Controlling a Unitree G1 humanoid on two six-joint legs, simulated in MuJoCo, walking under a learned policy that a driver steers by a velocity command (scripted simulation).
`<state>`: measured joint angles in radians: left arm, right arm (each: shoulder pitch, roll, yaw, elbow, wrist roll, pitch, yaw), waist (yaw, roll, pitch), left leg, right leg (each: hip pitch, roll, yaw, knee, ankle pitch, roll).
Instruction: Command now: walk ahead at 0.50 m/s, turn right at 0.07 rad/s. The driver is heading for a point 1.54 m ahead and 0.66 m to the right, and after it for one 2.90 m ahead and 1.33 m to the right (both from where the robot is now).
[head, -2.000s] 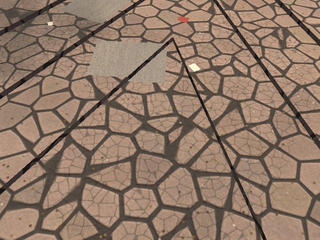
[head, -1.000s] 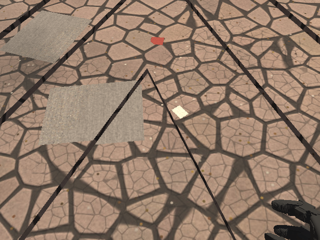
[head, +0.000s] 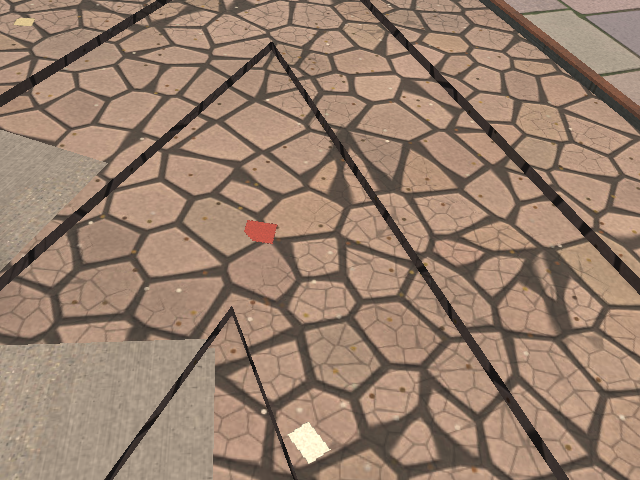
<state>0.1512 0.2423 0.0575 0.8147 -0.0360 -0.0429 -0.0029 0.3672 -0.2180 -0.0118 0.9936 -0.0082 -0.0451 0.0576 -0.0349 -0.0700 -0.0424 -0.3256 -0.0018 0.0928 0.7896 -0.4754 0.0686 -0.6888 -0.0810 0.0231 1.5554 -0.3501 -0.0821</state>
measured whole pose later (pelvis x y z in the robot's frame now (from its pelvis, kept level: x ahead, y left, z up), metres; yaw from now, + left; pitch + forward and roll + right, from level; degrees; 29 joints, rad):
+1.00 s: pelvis +0.54 -0.04 +0.05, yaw -32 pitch +2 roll +2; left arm 0.21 0.28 0.07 0.65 -0.03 0.04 0.02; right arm 0.23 -0.24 -0.07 0.86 0.01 -0.05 0.00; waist 0.01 -0.04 0.02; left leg -0.19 0.00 0.06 0.34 -0.54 -0.16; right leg -0.65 -0.05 -0.02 1.31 -0.46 -0.02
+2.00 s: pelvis +0.92 -0.38 +0.09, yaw -29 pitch +2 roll +1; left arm 0.08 0.27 0.02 0.61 0.00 -0.05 0.02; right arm 0.29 -0.28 -0.06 0.72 0.02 -0.04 0.01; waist -0.03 0.00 0.00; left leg -0.25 -0.11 -0.11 0.37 -0.50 0.01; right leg -0.67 -0.09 0.03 0.95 -0.30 0.06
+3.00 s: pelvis +1.41 -0.52 +0.10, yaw -17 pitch +2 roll +2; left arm 0.15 0.24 0.03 0.74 -0.02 -0.04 -0.03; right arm 0.32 -0.24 -0.05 0.83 -0.01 -0.07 0.00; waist -0.06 -0.03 0.01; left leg 0.09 -0.06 0.19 0.19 -0.31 0.05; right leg -0.75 -0.10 0.01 0.81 -0.05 -0.02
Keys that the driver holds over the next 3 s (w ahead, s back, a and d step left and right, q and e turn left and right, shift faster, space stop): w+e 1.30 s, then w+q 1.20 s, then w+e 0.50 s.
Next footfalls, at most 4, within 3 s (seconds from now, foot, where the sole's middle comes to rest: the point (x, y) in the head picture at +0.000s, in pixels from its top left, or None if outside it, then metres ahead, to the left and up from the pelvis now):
0.34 right None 0.35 -0.11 -0.71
0.78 left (268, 425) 0.65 0.05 -0.71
1.20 right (391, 452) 0.59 -0.20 -0.71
1.60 left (426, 281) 1.04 -0.34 -0.67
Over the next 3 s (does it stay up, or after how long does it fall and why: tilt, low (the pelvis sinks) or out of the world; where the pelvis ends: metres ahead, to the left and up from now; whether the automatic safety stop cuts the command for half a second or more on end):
stays up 1.41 -0.52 0.10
